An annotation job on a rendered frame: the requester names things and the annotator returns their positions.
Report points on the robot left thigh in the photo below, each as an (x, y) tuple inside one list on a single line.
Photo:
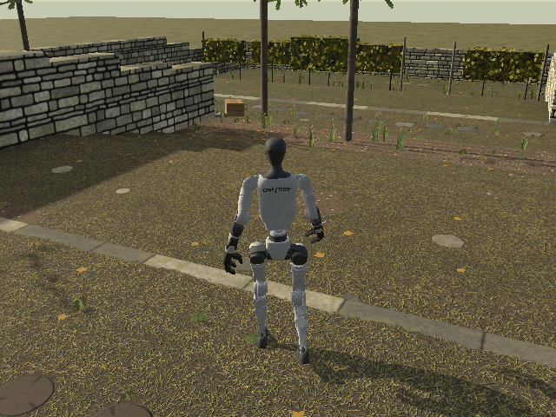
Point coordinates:
[(257, 256)]

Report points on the robot left upper arm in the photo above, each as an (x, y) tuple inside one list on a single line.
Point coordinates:
[(249, 184)]

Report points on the right robot hand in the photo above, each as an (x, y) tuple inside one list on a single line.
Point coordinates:
[(317, 238)]

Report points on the robot left forearm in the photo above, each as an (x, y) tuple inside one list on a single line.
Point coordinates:
[(234, 236)]

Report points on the left robot hand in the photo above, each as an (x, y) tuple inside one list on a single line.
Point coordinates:
[(227, 261)]

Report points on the right robot foot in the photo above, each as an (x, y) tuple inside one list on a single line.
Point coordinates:
[(303, 356)]

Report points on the robot right upper arm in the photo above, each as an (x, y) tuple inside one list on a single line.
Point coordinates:
[(307, 193)]

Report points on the robot right forearm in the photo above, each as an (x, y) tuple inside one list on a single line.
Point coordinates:
[(317, 223)]

